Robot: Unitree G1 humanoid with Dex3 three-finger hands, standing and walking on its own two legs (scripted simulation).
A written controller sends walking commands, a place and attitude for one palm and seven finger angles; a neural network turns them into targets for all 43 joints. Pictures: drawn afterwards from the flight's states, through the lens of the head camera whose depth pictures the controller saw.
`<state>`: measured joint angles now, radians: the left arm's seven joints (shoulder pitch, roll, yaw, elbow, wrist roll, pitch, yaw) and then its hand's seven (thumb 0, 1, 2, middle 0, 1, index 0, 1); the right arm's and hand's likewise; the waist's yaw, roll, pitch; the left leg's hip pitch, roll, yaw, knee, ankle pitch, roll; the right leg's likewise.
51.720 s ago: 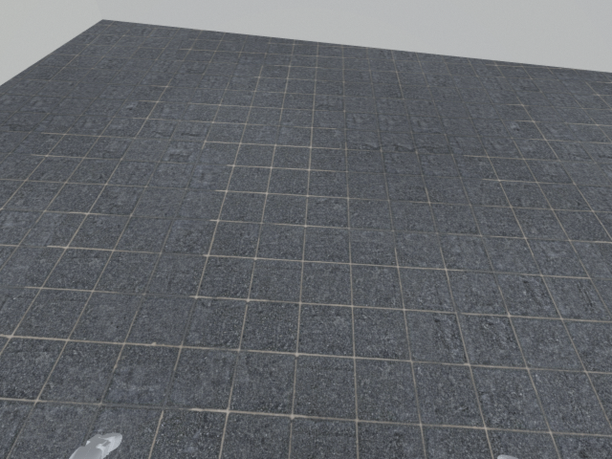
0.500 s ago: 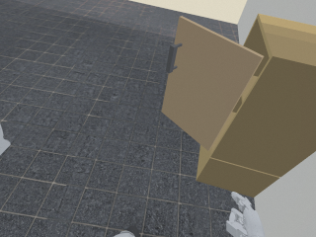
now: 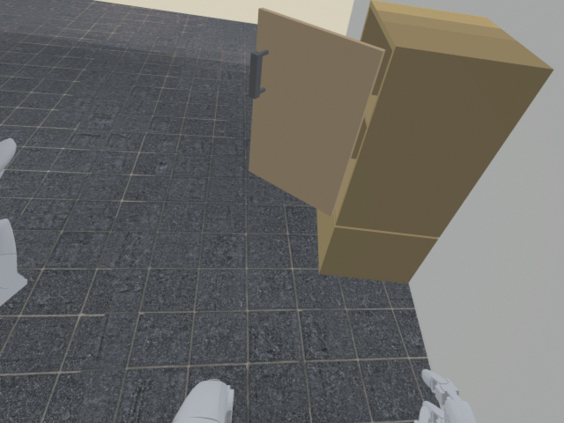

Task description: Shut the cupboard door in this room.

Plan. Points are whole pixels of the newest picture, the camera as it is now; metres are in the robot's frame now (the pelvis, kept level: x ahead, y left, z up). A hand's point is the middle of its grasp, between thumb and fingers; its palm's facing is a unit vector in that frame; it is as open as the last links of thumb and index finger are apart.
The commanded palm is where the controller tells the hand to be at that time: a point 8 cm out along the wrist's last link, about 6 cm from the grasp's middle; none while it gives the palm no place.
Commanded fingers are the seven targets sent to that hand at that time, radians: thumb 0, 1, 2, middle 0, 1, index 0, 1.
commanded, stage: stop stepping back and stand still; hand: left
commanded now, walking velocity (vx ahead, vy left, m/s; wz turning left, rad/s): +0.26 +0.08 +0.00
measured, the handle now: (259, 73) +1.08 +0.14 +0.02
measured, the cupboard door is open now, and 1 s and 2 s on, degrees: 58 58 58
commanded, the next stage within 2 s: let the arm hang, fingers relaxed in 1.28 s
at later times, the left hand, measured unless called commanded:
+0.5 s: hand out of the picture +0.08 +0.29 +0.21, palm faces +0.50 -0.72 -0.48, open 7.4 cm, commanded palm +0.03 +0.31 +0.21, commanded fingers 0.00 0.90 0.90 -0.20 -0.30 -0.20 -0.30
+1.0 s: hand out of the picture +0.16 +0.27 +0.20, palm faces +0.42 -0.75 -0.51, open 7.4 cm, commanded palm +0.09 +0.30 +0.21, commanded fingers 0.00 0.90 0.90 -0.20 -0.30 -0.20 -0.30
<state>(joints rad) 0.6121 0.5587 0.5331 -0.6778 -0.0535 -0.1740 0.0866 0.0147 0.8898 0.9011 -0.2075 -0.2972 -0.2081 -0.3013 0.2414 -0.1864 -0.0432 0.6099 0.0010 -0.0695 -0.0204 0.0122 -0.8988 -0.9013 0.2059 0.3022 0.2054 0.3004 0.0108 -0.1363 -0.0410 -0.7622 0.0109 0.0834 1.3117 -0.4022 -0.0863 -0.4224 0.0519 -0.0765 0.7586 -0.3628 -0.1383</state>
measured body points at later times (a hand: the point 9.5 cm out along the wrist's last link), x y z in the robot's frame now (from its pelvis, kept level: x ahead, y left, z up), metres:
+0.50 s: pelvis -0.11 +0.01 +0.02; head -0.14 +0.02 +0.47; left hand +0.05 +0.32 +0.23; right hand +0.01 -0.20 -0.08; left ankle -0.15 +0.15 -0.71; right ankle -0.12 -0.10 -0.70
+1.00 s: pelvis -0.06 +0.01 +0.02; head -0.04 +0.01 +0.47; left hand +0.13 +0.31 +0.23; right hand +0.10 -0.22 -0.06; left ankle -0.02 +0.12 -0.71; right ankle -0.11 -0.09 -0.71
